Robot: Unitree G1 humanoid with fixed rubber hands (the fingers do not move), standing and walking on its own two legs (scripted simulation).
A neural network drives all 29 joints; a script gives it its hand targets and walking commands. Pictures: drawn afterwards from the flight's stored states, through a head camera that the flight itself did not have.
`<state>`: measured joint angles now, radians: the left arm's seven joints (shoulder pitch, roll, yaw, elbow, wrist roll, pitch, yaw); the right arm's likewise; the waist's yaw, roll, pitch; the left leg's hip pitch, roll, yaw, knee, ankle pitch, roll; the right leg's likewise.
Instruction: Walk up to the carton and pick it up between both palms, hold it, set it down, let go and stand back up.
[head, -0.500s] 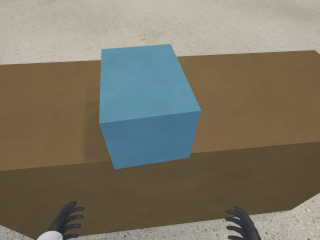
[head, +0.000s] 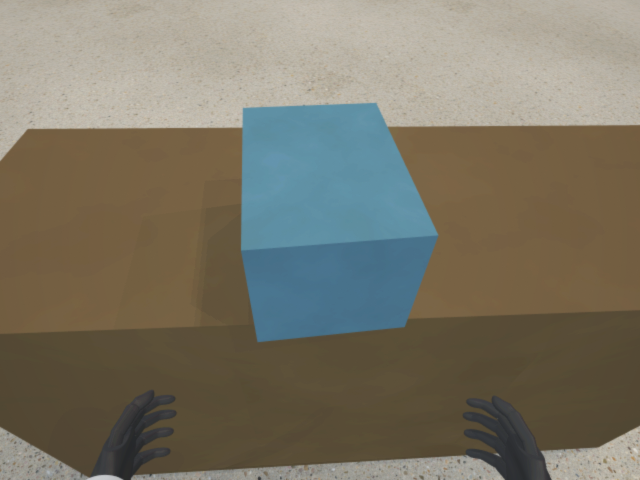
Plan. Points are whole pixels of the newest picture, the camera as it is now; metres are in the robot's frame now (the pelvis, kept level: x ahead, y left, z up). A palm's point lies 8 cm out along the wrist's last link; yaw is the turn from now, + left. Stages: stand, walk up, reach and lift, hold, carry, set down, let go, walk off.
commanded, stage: reach and lift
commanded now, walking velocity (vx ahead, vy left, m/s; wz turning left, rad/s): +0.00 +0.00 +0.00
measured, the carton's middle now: (321, 213) +0.46 +0.01 +0.09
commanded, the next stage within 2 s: none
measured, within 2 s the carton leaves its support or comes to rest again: neither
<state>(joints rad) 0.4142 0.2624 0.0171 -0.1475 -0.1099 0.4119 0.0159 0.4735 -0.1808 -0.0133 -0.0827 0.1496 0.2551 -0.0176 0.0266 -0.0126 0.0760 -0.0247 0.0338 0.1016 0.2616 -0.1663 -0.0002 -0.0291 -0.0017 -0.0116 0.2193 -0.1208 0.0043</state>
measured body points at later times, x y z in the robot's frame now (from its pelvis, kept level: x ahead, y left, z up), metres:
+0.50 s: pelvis -0.01 -0.02 +0.00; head -0.01 -0.01 +0.45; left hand +0.18 +0.22 +0.05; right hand +0.19 -0.21 +0.05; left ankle -0.01 +0.11 -0.75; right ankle +0.00 -0.12 -0.75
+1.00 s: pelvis +0.00 -0.01 +0.00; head +0.00 +0.00 +0.45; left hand +0.23 +0.21 +0.11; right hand +0.25 -0.20 +0.10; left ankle -0.01 +0.11 -0.75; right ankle +0.00 -0.12 -0.75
